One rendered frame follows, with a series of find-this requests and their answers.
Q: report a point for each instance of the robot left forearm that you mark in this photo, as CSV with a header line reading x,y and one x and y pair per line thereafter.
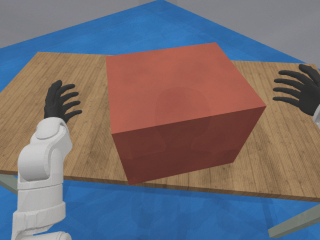
x,y
40,202

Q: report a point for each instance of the left robot hand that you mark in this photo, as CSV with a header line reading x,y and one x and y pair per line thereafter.
x,y
54,102

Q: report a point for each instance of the carton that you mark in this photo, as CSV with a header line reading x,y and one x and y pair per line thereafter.
x,y
178,110

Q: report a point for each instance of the table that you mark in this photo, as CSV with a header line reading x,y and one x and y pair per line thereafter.
x,y
280,159

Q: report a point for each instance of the right robot hand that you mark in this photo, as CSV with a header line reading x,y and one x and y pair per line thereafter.
x,y
309,95

